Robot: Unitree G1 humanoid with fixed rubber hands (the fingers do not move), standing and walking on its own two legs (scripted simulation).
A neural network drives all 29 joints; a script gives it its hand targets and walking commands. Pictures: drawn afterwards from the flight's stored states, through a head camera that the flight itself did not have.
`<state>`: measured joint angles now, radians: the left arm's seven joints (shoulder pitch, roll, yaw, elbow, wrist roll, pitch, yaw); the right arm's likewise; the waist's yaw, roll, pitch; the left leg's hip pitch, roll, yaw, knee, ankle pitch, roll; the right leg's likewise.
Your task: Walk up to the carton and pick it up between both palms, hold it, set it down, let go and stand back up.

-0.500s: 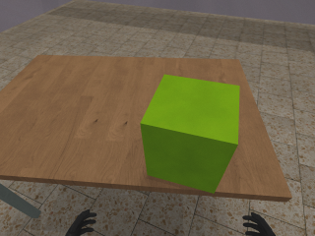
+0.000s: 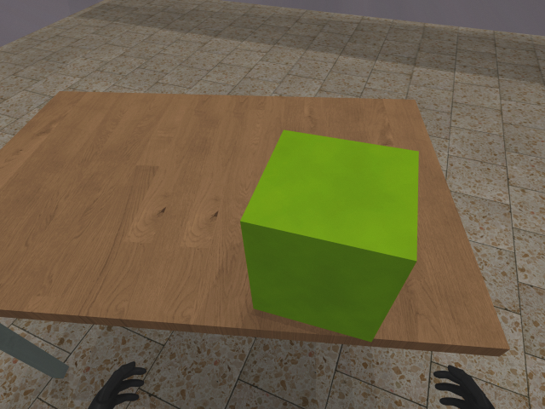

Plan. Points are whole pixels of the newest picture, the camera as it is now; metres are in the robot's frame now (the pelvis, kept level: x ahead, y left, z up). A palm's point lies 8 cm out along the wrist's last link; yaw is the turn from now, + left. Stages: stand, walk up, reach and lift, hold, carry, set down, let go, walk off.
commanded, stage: stand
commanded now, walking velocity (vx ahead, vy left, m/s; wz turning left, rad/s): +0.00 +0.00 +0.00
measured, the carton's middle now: (328, 237) +0.39 -0.06 +0.03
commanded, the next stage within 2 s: none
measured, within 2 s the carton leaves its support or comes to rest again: neither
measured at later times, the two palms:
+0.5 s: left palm out of the picture +0.15 +0.28 -0.07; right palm out of the picture +0.15 -0.26 -0.07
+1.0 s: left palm out of the picture +0.14 +0.28 -0.06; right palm out of the picture +0.14 -0.26 -0.07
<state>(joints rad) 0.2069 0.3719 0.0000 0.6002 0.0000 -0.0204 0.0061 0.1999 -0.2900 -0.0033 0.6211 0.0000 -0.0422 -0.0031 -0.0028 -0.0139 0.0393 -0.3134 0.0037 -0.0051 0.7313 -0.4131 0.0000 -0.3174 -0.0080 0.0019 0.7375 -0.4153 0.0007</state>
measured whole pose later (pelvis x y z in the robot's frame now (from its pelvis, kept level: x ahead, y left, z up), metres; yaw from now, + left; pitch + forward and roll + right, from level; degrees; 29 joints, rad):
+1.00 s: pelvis -0.02 +0.00 +0.00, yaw +0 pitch -2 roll +0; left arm 0.20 0.38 0.00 0.60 0.00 -0.03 0.01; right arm 0.20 -0.30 0.00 0.63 0.00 -0.04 -0.01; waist 0.00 0.00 0.02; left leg -0.31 0.00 -0.01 0.73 -0.39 0.00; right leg -0.32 -0.01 0.00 0.74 -0.39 0.00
